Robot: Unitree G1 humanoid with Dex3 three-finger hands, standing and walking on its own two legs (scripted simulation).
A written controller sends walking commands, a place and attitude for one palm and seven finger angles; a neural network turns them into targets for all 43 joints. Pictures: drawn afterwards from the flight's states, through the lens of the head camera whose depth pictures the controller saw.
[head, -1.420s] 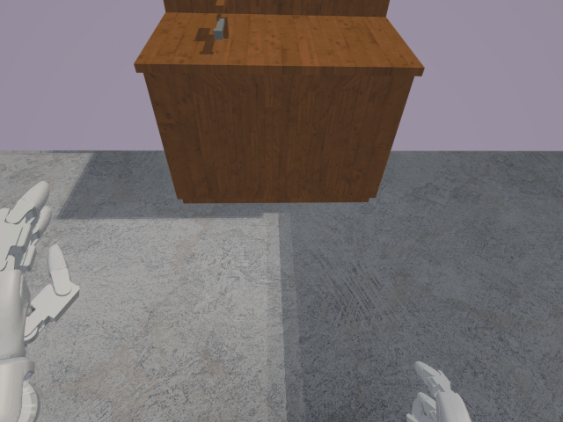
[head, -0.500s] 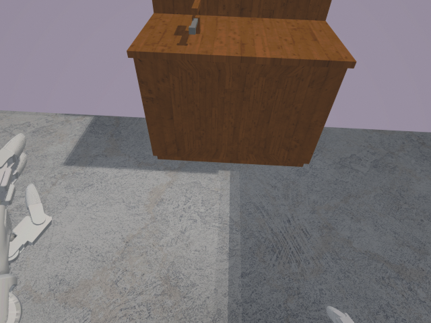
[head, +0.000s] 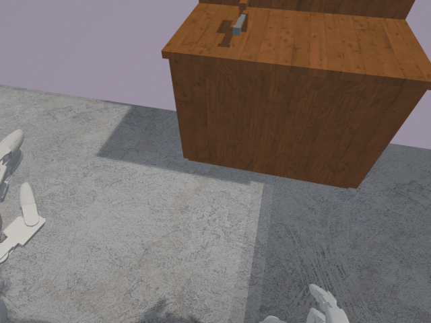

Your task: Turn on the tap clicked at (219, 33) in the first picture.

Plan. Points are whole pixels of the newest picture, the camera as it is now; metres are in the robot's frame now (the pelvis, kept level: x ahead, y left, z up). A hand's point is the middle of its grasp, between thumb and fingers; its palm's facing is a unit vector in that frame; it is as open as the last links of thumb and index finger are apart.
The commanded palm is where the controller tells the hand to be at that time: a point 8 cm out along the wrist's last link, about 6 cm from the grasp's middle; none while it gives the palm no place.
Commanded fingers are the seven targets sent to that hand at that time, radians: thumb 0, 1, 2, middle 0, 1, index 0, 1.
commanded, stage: walk to a spot facing it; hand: left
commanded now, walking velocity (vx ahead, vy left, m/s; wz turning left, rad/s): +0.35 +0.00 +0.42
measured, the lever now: (236, 30) +1.07 +0.00 +0.06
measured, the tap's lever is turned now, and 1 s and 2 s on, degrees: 0 0 0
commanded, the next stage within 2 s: none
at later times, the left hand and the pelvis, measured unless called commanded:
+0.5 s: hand (65, 158) +0.30 +0.25 +0.19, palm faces +0.60 -0.67 -0.44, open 7.4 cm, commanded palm +0.24 +0.28 +0.19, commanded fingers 0.00 0.90 0.90 -0.20 -0.30 -0.20 -0.30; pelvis +0.15 -0.03 +0.01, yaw +14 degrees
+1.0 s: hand (38, 176) +0.27 +0.28 +0.18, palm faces +0.77 -0.47 -0.43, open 7.4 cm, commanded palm +0.22 +0.28 +0.19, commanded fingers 0.00 0.90 0.90 -0.20 -0.30 -0.20 -0.30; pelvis +0.22 -0.04 +0.00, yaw +29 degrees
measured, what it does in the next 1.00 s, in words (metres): walks ahead, turning left: right foot, then left foot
